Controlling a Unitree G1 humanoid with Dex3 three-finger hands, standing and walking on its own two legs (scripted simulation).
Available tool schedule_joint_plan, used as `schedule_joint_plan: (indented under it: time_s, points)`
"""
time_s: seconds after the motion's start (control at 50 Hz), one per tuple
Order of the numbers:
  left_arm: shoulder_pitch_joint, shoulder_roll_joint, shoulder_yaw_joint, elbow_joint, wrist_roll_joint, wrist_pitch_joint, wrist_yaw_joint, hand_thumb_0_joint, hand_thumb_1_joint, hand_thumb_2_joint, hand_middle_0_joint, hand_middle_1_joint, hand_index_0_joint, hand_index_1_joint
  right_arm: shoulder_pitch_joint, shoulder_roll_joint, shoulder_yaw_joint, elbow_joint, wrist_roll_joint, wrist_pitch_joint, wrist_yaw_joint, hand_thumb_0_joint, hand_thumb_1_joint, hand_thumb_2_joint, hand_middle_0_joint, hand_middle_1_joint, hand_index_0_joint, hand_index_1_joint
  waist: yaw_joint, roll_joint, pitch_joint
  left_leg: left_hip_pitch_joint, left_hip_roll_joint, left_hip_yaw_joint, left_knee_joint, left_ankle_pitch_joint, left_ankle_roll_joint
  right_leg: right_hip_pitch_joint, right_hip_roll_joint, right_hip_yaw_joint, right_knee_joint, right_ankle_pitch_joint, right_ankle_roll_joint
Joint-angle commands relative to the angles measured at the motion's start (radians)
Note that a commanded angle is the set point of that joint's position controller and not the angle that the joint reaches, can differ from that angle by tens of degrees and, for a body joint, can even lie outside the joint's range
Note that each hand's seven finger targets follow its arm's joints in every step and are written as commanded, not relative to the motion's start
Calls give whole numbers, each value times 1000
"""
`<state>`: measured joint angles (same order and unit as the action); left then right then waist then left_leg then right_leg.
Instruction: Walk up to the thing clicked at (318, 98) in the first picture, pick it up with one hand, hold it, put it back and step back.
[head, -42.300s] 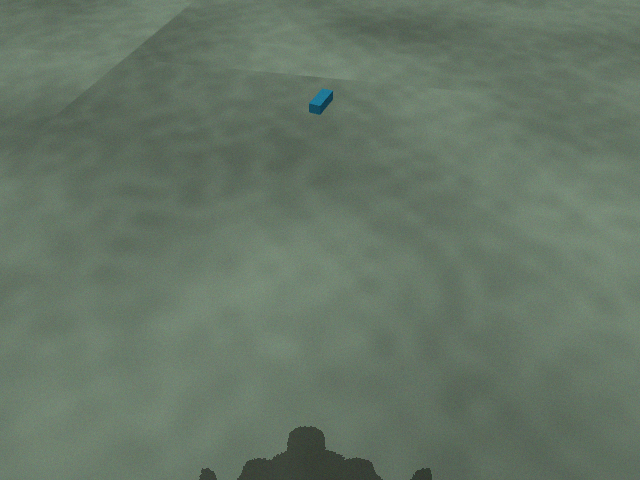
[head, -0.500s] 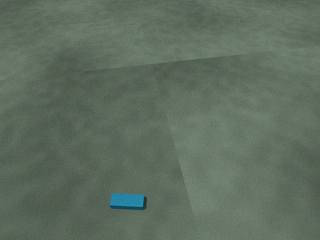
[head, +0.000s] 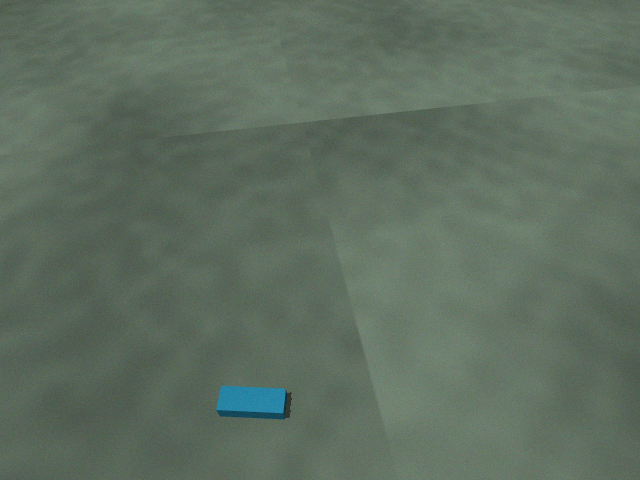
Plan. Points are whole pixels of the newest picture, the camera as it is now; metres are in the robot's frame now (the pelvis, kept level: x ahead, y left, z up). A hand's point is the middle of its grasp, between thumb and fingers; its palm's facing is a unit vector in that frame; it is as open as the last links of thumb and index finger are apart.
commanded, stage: stand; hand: left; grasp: from above
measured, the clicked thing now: (252, 402) +0.47 +0.23 -0.75
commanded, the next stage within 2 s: step back in 0.60 s
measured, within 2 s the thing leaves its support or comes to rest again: neither
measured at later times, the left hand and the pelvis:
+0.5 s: hand out of the picture +0.07 +0.24 -0.16, palm faces -0.01 -0.94 -0.34, open 7.4 cm; pelvis +0.00 -0.01 +0.00, yaw +0 degrees
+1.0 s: hand out of the picture +0.09 +0.32 -0.18, palm faces -0.01 -0.93 -0.36, open 7.4 cm; pelvis -0.06 +0.05 -0.02, yaw +1 degrees
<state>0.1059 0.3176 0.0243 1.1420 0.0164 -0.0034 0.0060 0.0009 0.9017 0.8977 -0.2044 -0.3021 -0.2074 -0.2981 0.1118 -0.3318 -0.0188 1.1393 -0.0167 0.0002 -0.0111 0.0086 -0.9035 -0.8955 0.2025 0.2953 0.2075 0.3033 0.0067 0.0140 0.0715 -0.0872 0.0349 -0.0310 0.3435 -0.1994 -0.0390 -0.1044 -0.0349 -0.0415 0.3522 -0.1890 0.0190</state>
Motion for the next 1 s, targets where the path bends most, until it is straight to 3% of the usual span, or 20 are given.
schedule_joint_plan:
  time_s: [0.0, 0.08, 0.12, 0.26, 0.56, 0.58, 0.62, 0.64, 0.66, 0.68, 0.7, 0.74, 0.78, 0.82, 0.84, 0.86, 0.88, 0.9, 0.94, 0.98]
  points:
    - [-44, 212, 41, -59, -4, -20, 14, 0, 900, 900, -200, -300, -200, -301, -30, -195, -29, -58, -1, -19, -9, 0, -900, -900, 200, 300, 200, 300, -5, -8, -86, -20, 83, -51, -48, 200, 45, 43, -99, 68, -49, 182, -26]
    - [-37, 212, 38, -61, -3, -21, 12, 0, 900, 900, -200, -300, -200, -300, -35, -202, -30, -59, 1, -20, -8, 0, -900, -900, 200, 300, 200, 300, -2, -6, -87, -3, 87, -52, -49, 205, 44, 33, -97, 68, -54, 175, -25]
    - [-44, 211, 38, -61, -3, -18, 10, 0, 900, 900, -200, -300, -200, -300, -35, -200, -28, -57, 0, -19, -7, 0, -900, -900, 200, 300, 200, 300, -5, -4, -54, -30, 82, -51, -63, 134, 39, 14, -93, 73, -68, 100, -25]
    - [-45, 223, 41, -63, -1, -20, 8, 0, 900, 900, -200, -300, -200, -300, -39, -197, -30, -61, 0, -19, -3, 0, -900, -900, 200, 300, 200, 300, -2, -23, -43, -48, 83, -58, -75, 96, 43, 9, -90, 74, -75, 37, -30]
    - [-35, 227, 37, -72, -3, -26, 7, 0, 900, 900, -200, -300, -200, -300, -31, -208, -31, -65, 0, -19, -1, 0, -900, -900, 200, 300, 200, 300, -6, -14, -94, -12, 89, -49, -51, 146, 46, 28, -101, 83, -63, 137, -35]
    - [-36, 306, 87, -78, -24, -15, 12, 0, 900, 900, -200, -300, -200, -300, -67, -258, -43, -82, 13, -1, 5, 0, -900, -900, 200, 300, 200, 300, -1, -35, 21, -121, 57, -51, 79, 285, 65, -42, -98, 101, 7, 318, -49]
    - [-12, 319, 98, -116, -24, -12, 19, 0, 900, 900, -200, -300, -200, -300, -32, -228, -43, -111, 28, 7, 5, 0, -900, -900, 200, 300, 200, 300, -9, -74, -62, -109, 2, 6, 240, 257, 59, -24, -167, 148, 15, 467, -127]
    - [-26, 329, 105, -136, -23, -8, 20, 0, 900, 900, -200, -300, -200, -300, -8, -220, -45, -119, 31, 15, 5, 0, -900, -900, 200, 300, 200, 300, -16, -113, -89, -129, -35, 28, 320, 163, 54, -34, -216, 184, 7, 476, -174]
    - [-53, 331, 108, -162, -16, -4, 21, 0, 900, 900, -200, -300, -200, -300, 3, -217, -54, -133, 28, 26, 6, 0, -900, -900, 200, 300, 200, 300, -18, -167, -108, -155, -71, 26, 444, -119, 59, -56, -278, 226, -4, 478, -229]
    - [-78, 325, 108, -191, -1, -2, 23, 0, 900, 900, -200, -300, -200, -300, 10, -218, -62, -148, 21, 37, 9, 0, -900, -900, 200, 300, 200, 300, -17, -187, -119, -190, -81, -14, 575, -321, 72, -83, -321, 254, 7, 467, -273]
    - [-94, 323, 110, -216, 6, 0, 23, 0, 900, 900, -200, -300, -200, -300, 34, -218, -64, -162, 21, 44, 12, 0, -900, -900, 200, 300, 200, 300, -26, -182, -118, -195, -68, -52, 634, -350, 80, -121, -323, 230, 38, 468, -281]
    - [-152, 314, 103, -257, 14, 6, 27, 0, 900, 900, -200, -300, -200, -300, 87, -222, -71, -179, 26, 49, 14, 0, -900, -900, 200, 300, 200, 300, -55, -212, -110, -229, -43, -57, 596, -310, 88, -121, -297, 197, 84, 468, -252]
    - [-132, 305, 97, -278, 16, 15, 31, 0, 900, 900, -200, -300, -200, -300, 93, -230, -77, -192, 19, 44, 10, 0, -900, -900, 200, 300, 200, 300, -33, -199, -128, -236, -33, -28, 441, -253, 78, -68, -268, 182, 154, 461, -219]
    - [-138, 299, 91, -298, -1, 34, 26, 0, 900, 900, -200, -300, -200, -300, 134, -217, -82, -188, 1, 28, 8, 0, -900, -900, 200, 300, 200, 300, -56, -159, -128, -168, -44, 31, 131, -2, 68, -74, -210, 135, 276, 382, -163]
    - [-105, 256, 82, -304, -11, 45, 23, 0, 900, 900, -200, -300, -200, -300, 115, -245, -92, -197, -19, 19, 4, 0, -900, -900, 200, 300, 200, 300, -37, -41, -119, -124, 18, -56, 50, 241, 71, -129, -131, 99, 374, 243, -117]
    - [-71, 192, 71, -321, -24, 53, 25, 0, 900, 900, -200, -300, -200, -300, 91, -346, -114, -223, -41, 11, 3, 0, -900, -900, 200, 300, 200, 300, -13, 204, -122, -35, 231, -355, 21, 537, 124, -327, 56, 79, 538, -208, -64]
    - [-85, 224, 79, -313, -17, 59, 40, 0, 900, 900, -200, -300, -200, -300, 63, -422, -125, -242, -19, 9, 6, 0, -900, -900, 200, 300, 200, 300, -46, 225, -132, -97, 293, -427, 23, 613, 216, -326, 140, 209, 653, -489, -53]
    - [-96, 244, 81, -300, -10, 61, 50, 0, 900, 900, -200, -300, -200, -300, 45, -400, -125, -251, -18, 7, 2, 0, -900, -900, 200, 300, 200, 300, -51, 195, -132, -99, 297, -441, 21, 568, 229, -344, 147, 265, 748, -492, -56]
    - [-30, 252, 83, -281, -23, 61, 51, 0, 900, 900, -200, -300, -200, -300, -49, -306, -99, -276, -21, 7, -14, 0, -900, -900, 200, 300, 200, 300, 16, 126, -135, 20, 205, -242, 99, 589, 197, -433, 133, 274, 846, -372, -55]
    - [-7, 263, 87, -287, -17, 52, 43, 0, 900, 900, -200, -300, -200, -300, -3, -273, -94, -287, -14, 4, -26, 0, -900, -900, 200, 300, 200, 300, 4, 128, -149, 66, 202, -219, 128, 588, 221, -427, 116, 237, 847, -323, -32]
